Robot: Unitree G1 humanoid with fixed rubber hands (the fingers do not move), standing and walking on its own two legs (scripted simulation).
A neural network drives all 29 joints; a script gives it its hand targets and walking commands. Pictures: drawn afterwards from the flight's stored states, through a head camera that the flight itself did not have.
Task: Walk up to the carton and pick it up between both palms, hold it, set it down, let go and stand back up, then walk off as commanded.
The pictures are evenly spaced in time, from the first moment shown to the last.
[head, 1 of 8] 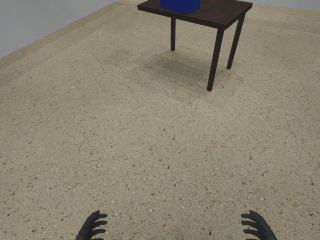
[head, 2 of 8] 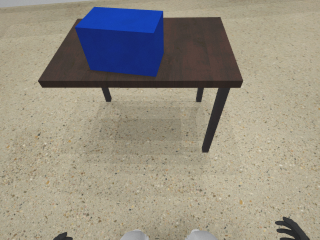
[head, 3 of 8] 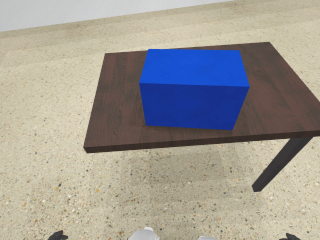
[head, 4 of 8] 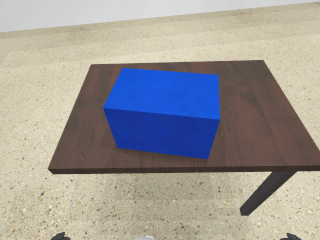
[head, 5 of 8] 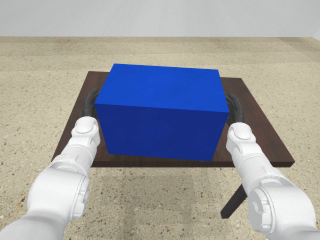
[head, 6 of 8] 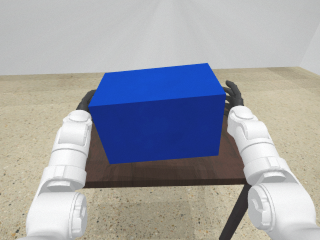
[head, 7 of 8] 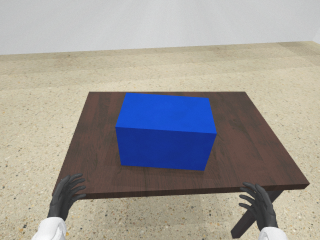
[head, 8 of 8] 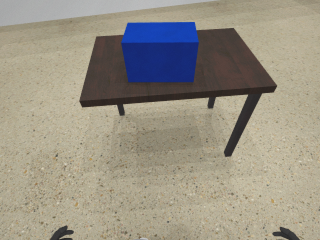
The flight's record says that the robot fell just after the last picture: no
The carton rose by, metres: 0.22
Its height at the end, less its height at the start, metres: +0.00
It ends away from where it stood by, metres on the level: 0.04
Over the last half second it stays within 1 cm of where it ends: yes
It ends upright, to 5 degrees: yes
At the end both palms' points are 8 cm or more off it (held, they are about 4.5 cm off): yes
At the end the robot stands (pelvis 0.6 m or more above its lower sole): yes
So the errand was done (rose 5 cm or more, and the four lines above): yes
